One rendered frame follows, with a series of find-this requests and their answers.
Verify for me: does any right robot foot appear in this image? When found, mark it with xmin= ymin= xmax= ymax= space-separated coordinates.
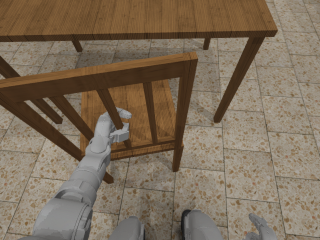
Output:
xmin=181 ymin=209 xmax=191 ymax=240

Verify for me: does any right robot thigh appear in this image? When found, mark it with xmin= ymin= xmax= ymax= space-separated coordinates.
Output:
xmin=184 ymin=212 xmax=224 ymax=240

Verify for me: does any robot left hand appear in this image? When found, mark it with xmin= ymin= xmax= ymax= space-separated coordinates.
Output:
xmin=94 ymin=106 xmax=132 ymax=144

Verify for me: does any chair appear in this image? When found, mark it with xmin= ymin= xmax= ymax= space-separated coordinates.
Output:
xmin=0 ymin=51 xmax=198 ymax=184

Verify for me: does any robot right hand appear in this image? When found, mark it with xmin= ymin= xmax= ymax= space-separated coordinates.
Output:
xmin=242 ymin=213 xmax=278 ymax=240

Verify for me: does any left robot upper arm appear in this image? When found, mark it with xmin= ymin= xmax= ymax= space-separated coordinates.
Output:
xmin=17 ymin=198 xmax=93 ymax=240

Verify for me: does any table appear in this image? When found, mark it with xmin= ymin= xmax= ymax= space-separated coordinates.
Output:
xmin=0 ymin=0 xmax=278 ymax=124

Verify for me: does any left robot forearm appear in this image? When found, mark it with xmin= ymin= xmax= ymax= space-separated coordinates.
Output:
xmin=32 ymin=136 xmax=111 ymax=236

